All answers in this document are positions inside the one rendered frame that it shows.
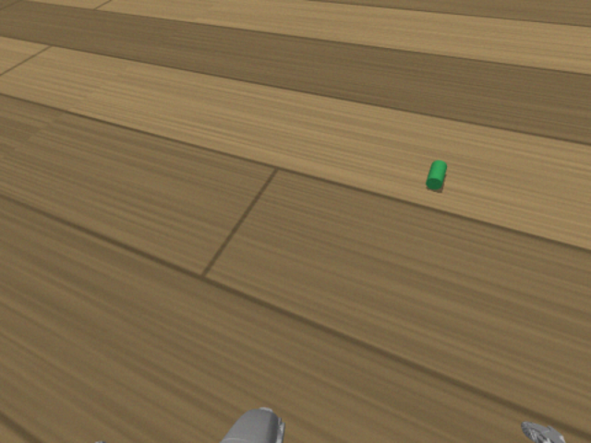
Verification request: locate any can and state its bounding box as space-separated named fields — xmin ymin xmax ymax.
xmin=426 ymin=161 xmax=447 ymax=189

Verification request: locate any right robot hand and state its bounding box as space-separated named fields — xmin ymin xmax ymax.
xmin=521 ymin=422 xmax=565 ymax=443

